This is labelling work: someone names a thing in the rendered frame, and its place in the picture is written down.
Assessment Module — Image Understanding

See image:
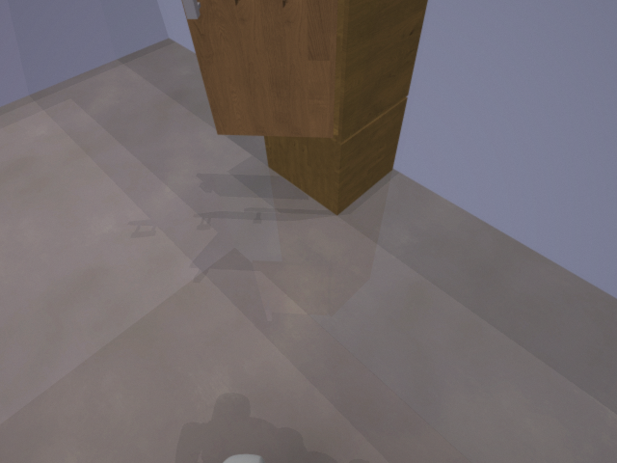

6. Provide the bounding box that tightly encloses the cupboard door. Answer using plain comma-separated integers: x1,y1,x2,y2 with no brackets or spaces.
181,0,337,138

